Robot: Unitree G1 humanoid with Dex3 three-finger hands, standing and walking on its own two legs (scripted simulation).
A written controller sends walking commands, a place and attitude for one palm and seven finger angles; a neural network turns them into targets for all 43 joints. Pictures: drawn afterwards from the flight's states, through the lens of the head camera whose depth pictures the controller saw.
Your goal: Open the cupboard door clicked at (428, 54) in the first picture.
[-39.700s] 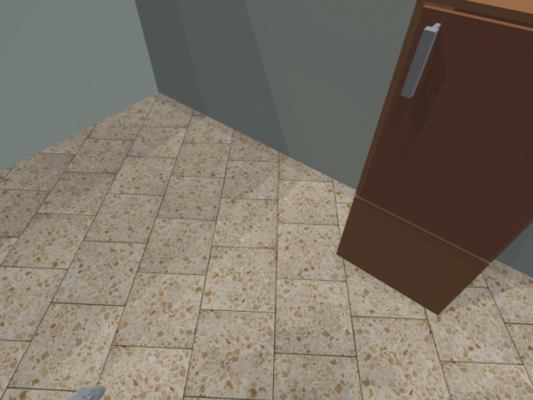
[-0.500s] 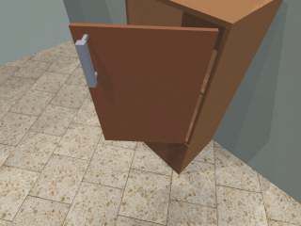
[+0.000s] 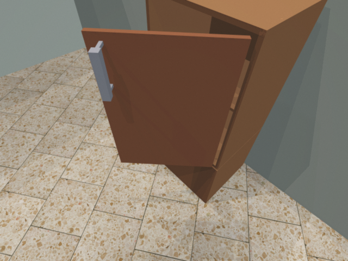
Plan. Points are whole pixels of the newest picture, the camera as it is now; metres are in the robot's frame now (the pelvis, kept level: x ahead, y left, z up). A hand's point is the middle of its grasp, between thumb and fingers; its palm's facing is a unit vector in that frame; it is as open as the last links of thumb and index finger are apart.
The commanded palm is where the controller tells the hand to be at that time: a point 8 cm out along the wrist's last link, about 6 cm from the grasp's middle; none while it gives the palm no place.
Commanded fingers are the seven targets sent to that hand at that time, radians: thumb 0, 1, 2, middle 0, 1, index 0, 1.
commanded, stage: look again from close up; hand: left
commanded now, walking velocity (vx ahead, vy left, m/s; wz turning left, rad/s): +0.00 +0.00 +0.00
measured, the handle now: (104, 72) +0.53 +0.23 +0.15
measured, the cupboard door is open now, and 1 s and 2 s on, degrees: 44 44 44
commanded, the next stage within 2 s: raise the hand with hooked fingers in 0.14 s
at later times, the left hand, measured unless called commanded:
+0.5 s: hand (96, 223) +0.19 +0.18 +0.02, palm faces +0.12 -0.99 -0.04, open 7.8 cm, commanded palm +0.11 +0.24 -0.03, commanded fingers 0.00 0.57 0.76 -0.22 -0.51 -0.22 -0.51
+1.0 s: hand (70, 220) +0.18 +0.22 +0.04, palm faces +0.03 -1.00 -0.06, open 10.6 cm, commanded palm +0.15 +0.28 +0.05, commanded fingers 0.00 -0.01 0.51 -0.27 -0.88 -0.27 -0.88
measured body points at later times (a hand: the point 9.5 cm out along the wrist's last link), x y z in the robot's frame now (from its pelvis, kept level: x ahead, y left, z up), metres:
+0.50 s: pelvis -0.03 +0.00 -0.03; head -0.02 -0.01 +0.42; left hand +0.18 +0.23 +0.02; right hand +0.13 -0.25 -0.12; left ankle +0.00 +0.13 -0.74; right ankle -0.04 -0.11 -0.74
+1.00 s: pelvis -0.04 +0.00 -0.04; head -0.03 -0.01 +0.41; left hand +0.18 +0.28 +0.04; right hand +0.11 -0.23 -0.13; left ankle -0.01 +0.13 -0.74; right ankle -0.04 -0.11 -0.74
